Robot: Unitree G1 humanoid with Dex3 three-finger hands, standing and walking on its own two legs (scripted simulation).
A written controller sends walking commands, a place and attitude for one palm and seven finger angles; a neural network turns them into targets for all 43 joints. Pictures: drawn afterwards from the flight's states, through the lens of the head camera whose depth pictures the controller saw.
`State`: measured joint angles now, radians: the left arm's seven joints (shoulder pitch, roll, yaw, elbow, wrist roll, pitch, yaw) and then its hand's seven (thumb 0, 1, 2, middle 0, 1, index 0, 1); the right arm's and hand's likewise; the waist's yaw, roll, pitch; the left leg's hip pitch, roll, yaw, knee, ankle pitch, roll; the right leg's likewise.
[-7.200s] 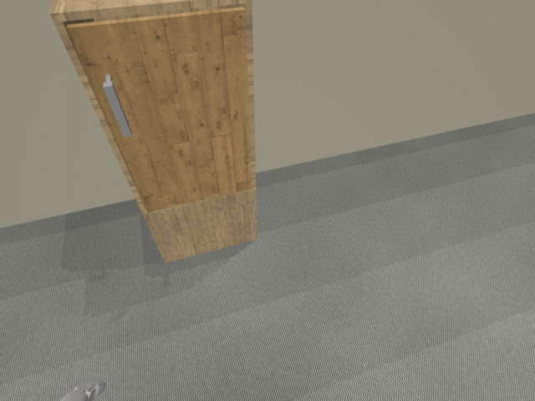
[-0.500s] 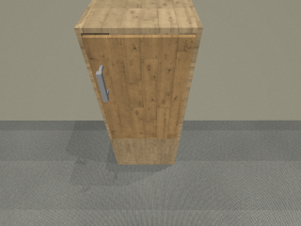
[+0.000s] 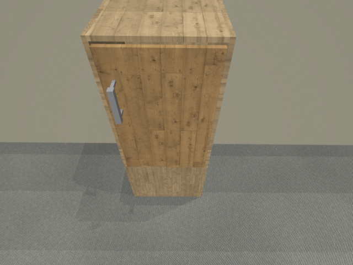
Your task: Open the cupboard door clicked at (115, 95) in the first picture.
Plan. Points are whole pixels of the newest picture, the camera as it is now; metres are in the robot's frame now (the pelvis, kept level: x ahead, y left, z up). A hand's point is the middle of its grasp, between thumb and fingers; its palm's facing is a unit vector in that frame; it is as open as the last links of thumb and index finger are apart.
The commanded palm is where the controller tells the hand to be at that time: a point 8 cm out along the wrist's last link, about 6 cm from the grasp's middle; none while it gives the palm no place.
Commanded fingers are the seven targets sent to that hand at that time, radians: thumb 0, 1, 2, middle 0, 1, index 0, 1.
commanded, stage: look again from close up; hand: left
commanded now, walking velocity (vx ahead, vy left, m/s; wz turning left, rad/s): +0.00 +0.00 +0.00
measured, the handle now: (116, 102) +0.56 +0.23 +0.03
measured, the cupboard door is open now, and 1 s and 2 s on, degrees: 0 0 0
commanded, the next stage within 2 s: raise the hand with hooked fingers in 0.04 s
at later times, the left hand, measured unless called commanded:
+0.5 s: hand (106, 242) +0.17 +0.17 -0.03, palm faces -0.01 -1.00 +0.00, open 8.2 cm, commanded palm +0.13 +0.24 -0.04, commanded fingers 0.00 0.46 0.71 -0.23 -0.58 -0.23 -0.58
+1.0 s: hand (78, 230) +0.19 +0.23 -0.01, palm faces +0.05 -1.00 -0.06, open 11.2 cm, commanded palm +0.16 +0.28 -0.01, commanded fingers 0.00 -0.13 0.46 -0.27 -0.96 -0.27 -0.96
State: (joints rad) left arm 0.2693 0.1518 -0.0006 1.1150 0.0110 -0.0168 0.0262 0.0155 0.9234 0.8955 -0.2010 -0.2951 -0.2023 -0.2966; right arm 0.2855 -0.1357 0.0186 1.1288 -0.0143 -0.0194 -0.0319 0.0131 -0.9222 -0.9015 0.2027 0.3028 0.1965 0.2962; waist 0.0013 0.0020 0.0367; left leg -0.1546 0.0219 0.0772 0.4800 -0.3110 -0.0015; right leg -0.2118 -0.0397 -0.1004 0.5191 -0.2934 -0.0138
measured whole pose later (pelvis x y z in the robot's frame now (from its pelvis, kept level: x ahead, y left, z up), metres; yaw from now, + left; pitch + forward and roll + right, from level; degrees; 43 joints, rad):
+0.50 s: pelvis -0.04 -0.01 -0.07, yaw +0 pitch +12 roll +1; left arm 0.34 0.16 0.17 0.17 -0.27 -0.56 -0.34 0.01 0.69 0.80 -0.22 -0.44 -0.22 -0.44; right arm 0.13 -0.28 -0.08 0.53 0.02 -0.27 0.00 0.01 -0.91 -0.90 0.20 0.30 0.20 0.30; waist 0.01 -0.04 -0.12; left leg -0.73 0.04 0.06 1.03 -0.50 -0.01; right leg -0.78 -0.06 -0.09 1.05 -0.47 -0.04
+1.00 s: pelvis -0.05 +0.01 -0.06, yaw +1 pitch +12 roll -2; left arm 0.27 0.28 0.28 0.11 -0.31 -0.34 -0.30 0.01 0.10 0.55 -0.26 -0.81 -0.26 -0.81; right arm 0.31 -0.22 0.03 0.58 0.03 -0.22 -0.05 0.02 -0.90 -0.90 0.21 0.30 0.20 0.30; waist -0.03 0.03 -0.09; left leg -0.77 0.05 0.03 1.03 -0.48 0.01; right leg -0.77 -0.05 -0.12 0.98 -0.41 -0.02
